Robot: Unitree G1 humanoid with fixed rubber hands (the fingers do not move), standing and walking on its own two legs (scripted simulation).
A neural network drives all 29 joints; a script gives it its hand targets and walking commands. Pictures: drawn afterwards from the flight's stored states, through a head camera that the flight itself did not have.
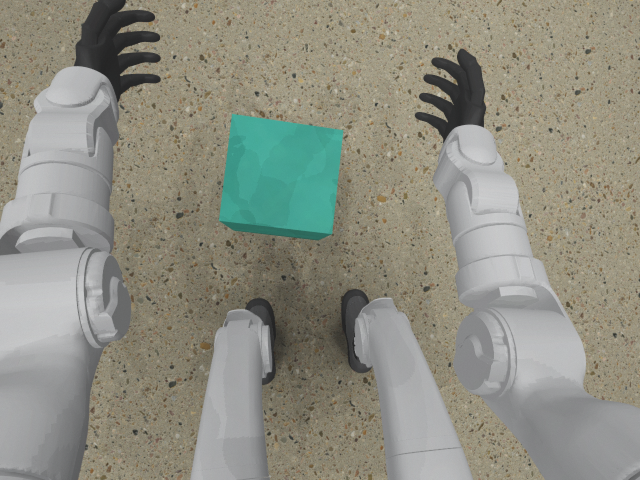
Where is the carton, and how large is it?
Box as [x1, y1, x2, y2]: [219, 114, 342, 239]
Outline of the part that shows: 232,114 219,220 232,229 241,231 310,239 319,239 330,234 332,230 342,130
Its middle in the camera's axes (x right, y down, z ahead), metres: -0.08 -0.13 +0.85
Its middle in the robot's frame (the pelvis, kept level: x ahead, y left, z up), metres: +0.50 +0.02 -0.51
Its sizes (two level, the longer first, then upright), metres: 0.210 0.200 0.250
